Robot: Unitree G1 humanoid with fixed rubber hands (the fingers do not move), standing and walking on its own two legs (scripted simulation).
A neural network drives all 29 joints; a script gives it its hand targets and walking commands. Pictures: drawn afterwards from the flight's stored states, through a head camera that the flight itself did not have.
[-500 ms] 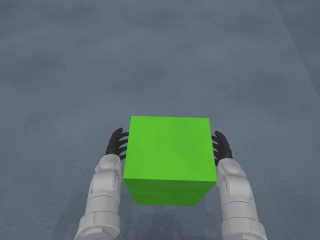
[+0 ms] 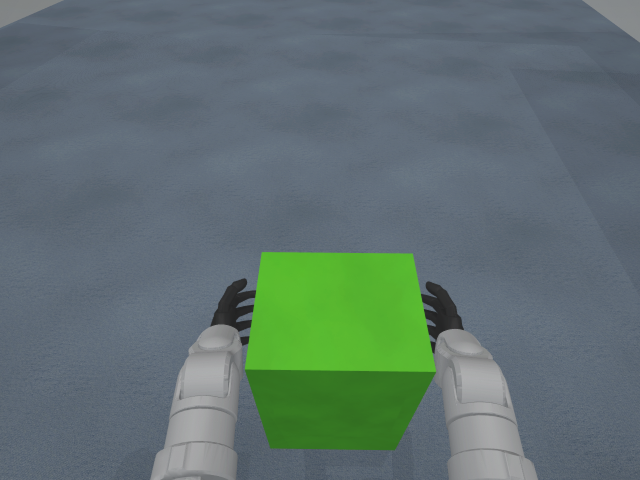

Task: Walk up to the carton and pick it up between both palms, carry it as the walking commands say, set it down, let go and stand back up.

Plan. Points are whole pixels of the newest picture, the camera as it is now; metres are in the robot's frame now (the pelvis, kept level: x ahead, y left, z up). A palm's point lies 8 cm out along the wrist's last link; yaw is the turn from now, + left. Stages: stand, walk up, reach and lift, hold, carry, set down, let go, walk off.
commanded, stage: reach and lift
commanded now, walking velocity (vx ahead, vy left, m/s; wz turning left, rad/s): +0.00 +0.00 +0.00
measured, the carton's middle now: (334, 360) +0.31 +0.00 -0.04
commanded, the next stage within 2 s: hold in 1.22 s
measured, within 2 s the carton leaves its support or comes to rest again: neither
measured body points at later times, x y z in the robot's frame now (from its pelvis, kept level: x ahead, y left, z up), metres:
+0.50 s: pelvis -0.01 +0.00 +0.00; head -0.06 +0.00 +0.45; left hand +0.30 +0.14 +0.05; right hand +0.30 -0.15 +0.05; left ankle +0.01 +0.14 -0.75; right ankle +0.01 -0.14 -0.75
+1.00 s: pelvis +0.00 +0.00 +0.00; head -0.05 +0.00 +0.45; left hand +0.30 +0.14 +0.05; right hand +0.30 -0.15 +0.05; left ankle +0.01 +0.13 -0.75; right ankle +0.01 -0.14 -0.75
